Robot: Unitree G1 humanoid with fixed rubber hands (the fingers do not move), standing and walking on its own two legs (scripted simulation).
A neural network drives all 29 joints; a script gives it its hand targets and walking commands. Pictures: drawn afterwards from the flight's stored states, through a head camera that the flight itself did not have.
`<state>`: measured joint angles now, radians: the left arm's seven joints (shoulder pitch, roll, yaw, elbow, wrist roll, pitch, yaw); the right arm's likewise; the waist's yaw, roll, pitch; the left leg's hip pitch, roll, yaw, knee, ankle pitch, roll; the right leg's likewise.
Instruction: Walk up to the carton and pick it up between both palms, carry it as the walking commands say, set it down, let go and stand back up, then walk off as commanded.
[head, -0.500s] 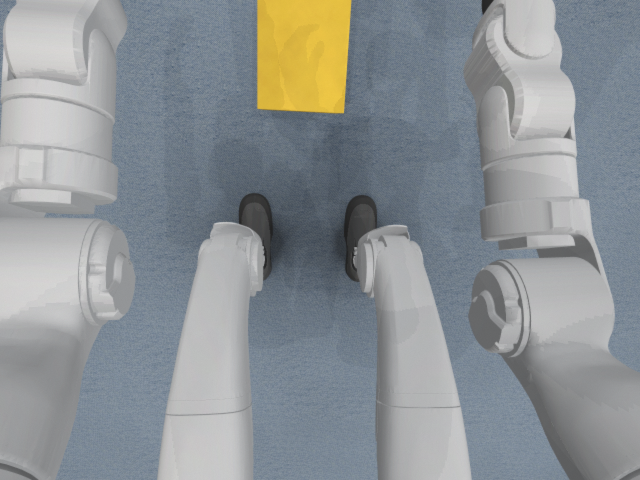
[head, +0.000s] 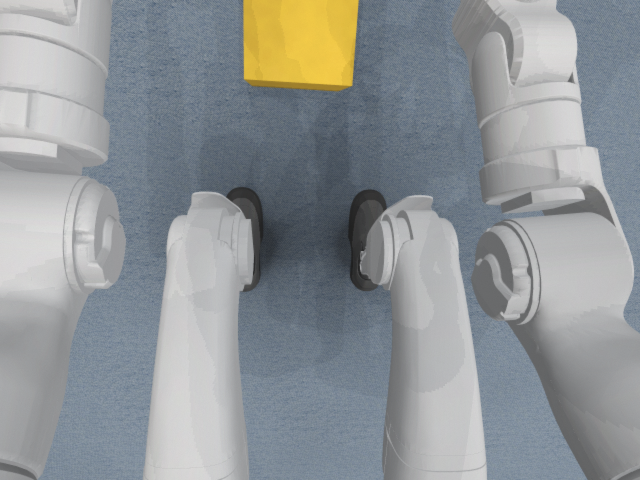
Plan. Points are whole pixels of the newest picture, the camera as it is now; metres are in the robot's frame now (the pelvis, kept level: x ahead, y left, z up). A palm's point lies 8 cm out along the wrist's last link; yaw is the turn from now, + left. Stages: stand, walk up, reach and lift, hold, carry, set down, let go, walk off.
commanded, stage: reach and lift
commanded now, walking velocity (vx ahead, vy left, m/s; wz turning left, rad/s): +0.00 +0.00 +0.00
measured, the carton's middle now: (299, 16) +0.55 +0.01 -0.45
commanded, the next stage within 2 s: none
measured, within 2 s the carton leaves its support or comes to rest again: neither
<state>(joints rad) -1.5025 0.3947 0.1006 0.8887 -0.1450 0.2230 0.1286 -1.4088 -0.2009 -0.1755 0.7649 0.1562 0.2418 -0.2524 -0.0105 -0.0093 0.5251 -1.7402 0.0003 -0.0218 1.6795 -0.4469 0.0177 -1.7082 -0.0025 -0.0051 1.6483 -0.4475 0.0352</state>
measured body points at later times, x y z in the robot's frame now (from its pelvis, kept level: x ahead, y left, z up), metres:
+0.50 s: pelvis +0.00 +0.00 -0.12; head +0.38 +0.01 +0.11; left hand +0.58 +0.18 -0.29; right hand +0.56 -0.13 -0.30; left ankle +0.13 +0.11 -0.49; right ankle +0.14 -0.13 -0.49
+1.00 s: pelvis +0.03 +0.00 -0.18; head +0.40 +0.02 +0.04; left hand +0.58 +0.19 -0.39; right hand +0.58 -0.15 -0.38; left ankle +0.13 +0.11 -0.49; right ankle +0.14 -0.13 -0.49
